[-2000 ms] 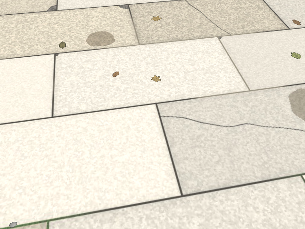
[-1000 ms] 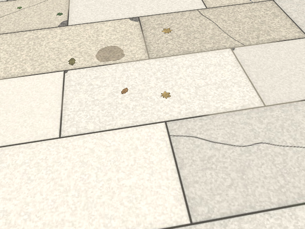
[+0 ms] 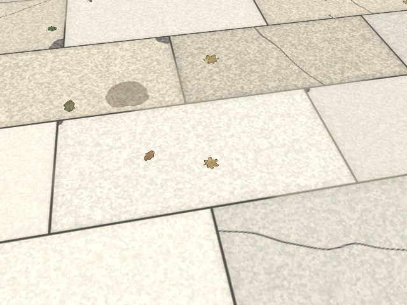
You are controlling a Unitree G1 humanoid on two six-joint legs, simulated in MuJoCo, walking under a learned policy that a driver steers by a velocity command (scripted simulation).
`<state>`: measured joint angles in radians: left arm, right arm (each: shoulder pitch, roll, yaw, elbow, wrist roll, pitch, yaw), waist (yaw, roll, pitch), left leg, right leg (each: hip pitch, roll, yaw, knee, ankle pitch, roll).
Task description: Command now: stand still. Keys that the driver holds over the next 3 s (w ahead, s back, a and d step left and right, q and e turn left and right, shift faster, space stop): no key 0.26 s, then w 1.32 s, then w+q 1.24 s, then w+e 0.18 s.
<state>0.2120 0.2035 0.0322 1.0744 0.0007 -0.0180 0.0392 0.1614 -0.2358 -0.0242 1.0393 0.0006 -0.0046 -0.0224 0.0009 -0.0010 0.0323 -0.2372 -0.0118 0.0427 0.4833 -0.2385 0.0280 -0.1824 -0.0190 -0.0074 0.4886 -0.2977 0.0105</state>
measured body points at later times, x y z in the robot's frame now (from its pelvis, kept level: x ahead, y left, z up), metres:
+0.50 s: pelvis +0.03 -0.01 +0.00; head +0.04 -0.03 +0.45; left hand +0.07 +0.24 -0.14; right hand +0.04 -0.28 -0.15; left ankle +0.01 +0.10 -0.74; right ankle +0.00 -0.12 -0.71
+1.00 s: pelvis +0.24 -0.03 -0.01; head +0.28 -0.04 +0.44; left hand +0.12 +0.20 -0.14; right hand +0.48 -0.24 -0.11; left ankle +0.43 +0.09 -0.71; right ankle +0.05 -0.15 -0.74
